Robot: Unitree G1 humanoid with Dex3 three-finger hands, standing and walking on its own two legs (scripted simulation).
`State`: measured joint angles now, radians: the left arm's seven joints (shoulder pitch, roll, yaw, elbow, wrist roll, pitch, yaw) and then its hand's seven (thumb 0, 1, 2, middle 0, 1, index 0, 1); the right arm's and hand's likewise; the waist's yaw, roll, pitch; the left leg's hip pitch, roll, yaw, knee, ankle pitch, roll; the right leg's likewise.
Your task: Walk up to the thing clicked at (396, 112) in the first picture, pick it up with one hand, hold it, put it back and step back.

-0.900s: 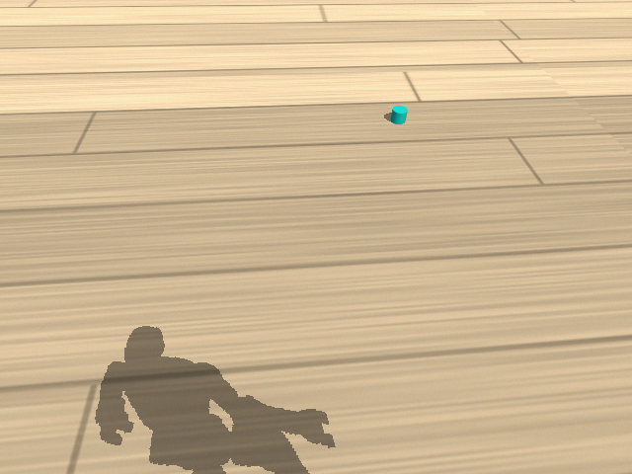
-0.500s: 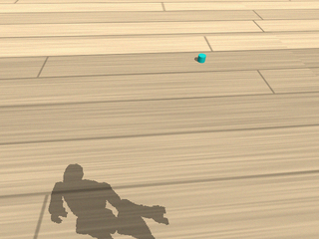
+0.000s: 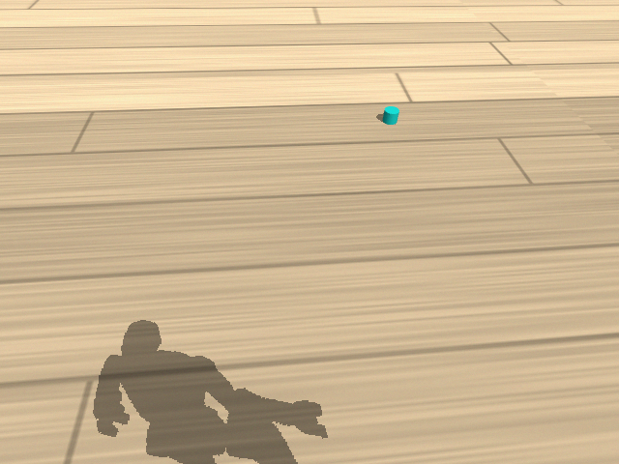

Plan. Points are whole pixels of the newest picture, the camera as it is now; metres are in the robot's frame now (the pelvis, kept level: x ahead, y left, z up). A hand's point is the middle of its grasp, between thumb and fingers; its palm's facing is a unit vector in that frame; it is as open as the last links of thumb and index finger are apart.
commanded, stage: stand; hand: left
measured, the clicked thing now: (390, 115) +2.06 -0.50 -0.75
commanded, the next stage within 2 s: walk up in 0.22 s
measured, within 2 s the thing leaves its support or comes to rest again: neither
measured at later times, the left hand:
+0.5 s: hand (133, 463) +0.16 +0.24 -0.13, palm faces -0.15 -0.91 -0.39, open 7.4 cm
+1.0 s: hand (240, 343) +0.36 +0.12 -0.18, palm faces -0.22 -0.92 -0.32, open 7.4 cm
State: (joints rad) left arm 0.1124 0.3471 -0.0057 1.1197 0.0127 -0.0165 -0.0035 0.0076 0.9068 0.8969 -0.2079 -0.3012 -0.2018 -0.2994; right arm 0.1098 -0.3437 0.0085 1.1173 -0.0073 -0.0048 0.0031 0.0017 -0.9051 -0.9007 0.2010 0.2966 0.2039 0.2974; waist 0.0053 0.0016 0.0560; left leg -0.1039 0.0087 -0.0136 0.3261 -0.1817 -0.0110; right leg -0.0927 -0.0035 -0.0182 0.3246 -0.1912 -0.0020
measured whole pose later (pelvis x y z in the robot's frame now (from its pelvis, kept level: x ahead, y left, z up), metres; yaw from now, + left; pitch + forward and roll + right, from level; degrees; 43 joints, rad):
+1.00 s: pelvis +0.30 -0.14 -0.03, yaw -15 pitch -1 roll -1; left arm 0.37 0.42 0.05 0.93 0.01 -0.07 -0.07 0.01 0.90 0.90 -0.21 -0.30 -0.21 -0.30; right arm 0.15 -0.41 -0.07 0.91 -0.03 -0.06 0.10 0.01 -0.90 -0.90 0.20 0.30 0.21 0.30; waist 0.08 -0.01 0.05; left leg -0.45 0.08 0.06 0.52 -0.06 0.02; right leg 0.05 0.01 -0.02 0.47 -0.49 -0.01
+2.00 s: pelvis +0.83 -0.32 -0.02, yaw -20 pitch -2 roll -1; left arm 0.33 0.45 0.03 0.95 0.00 -0.06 -0.03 0.01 0.91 0.90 -0.21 -0.30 -0.20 -0.30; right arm 0.18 -0.39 -0.07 0.85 0.00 -0.08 0.07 0.00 -0.91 -0.90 0.20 0.30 0.20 0.30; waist 0.03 -0.05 0.09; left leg -0.37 0.04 0.11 0.60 -0.20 0.05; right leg -0.31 -0.02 0.03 1.12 -0.41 -0.05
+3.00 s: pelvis +1.23 -0.45 -0.01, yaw -20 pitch -3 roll +0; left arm 0.29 0.45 0.04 0.95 0.01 -0.05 -0.06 0.01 0.91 0.90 -0.21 -0.30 -0.20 -0.30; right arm 0.30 -0.40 -0.05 0.88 -0.01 -0.08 0.06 0.00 -0.90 -0.90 0.20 0.30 0.21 0.30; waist -0.01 -0.06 0.07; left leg -0.22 0.03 0.11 0.51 -0.23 0.04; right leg -0.49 -0.09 -0.01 0.96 -0.32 -0.02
